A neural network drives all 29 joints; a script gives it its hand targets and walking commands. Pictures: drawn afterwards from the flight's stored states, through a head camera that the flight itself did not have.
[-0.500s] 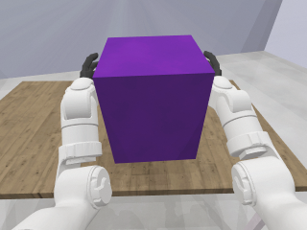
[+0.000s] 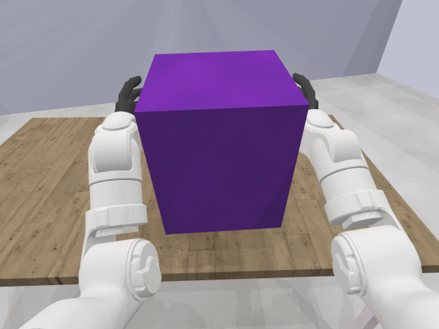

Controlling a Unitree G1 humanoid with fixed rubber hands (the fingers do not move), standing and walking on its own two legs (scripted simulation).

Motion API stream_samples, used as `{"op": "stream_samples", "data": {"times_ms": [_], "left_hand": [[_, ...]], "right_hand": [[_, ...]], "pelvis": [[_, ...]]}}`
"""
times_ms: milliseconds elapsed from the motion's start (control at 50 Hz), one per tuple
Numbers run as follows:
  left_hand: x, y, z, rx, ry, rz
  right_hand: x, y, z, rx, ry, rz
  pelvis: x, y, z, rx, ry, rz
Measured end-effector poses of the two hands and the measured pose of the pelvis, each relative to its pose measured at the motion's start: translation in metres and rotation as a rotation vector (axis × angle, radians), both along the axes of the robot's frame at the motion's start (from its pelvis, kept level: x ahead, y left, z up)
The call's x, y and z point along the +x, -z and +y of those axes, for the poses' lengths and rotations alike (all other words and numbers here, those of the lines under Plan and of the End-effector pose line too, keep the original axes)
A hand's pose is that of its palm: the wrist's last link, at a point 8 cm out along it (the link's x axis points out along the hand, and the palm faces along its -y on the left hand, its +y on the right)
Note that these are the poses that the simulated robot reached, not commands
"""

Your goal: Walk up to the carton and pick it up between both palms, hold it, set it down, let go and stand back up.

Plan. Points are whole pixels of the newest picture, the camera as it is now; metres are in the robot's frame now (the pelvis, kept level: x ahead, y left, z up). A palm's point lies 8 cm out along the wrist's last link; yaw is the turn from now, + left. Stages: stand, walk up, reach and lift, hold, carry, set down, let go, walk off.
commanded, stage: hold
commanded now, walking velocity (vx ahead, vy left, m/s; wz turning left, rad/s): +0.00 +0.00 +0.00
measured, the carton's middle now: (219, 142) +0.36 +0.00 +0.22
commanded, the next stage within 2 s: set down in 1.42 s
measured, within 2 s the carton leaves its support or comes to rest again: neither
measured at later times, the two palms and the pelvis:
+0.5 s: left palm (129, 122) +0.37 +0.15 +0.26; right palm (306, 119) +0.37 -0.16 +0.26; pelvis +0.00 +0.00 +0.00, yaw +0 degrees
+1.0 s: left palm (128, 118) +0.37 +0.15 +0.27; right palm (306, 116) +0.37 -0.16 +0.27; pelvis +0.00 +0.00 +0.00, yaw +0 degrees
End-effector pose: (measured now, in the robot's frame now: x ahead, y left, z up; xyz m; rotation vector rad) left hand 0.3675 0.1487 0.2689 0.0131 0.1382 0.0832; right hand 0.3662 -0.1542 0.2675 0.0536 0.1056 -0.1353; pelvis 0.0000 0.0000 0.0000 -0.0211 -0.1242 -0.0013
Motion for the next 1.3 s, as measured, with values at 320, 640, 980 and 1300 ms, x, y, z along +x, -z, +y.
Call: {"op": "stream_samples", "data": {"times_ms": [320,640,980,1300], "left_hand": [[0.0031,0.0019,-0.0033,0.000,-0.002,0.010],[0.0000,0.0028,-0.0015,-0.013,0.001,0.014],[0.0013,-0.0028,-0.0017,0.004,-0.002,0.004],[0.0004,0.0036,-0.0027,-0.008,-0.003,0.011]], "right_hand": [[0.0034,0.0020,-0.0033,-0.011,-0.004,0.011],[-0.0007,0.0016,-0.0016,-0.004,0.002,0.017],[0.0015,-0.0016,-0.0016,-0.008,-0.003,0.007],[0.0005,0.0027,-0.0027,-0.012,-0.002,0.016]], "pelvis": [[0.0008,-0.0004,-0.0048,0.001,-0.004,0.002],[-0.0023,-0.0003,-0.0041,0.002,-0.003,0.004],[-0.0006,-0.0002,-0.0028,0.001,-0.003,0.005],[-0.0008,0.0000,-0.0040,0.001,0.000,0.002]]}}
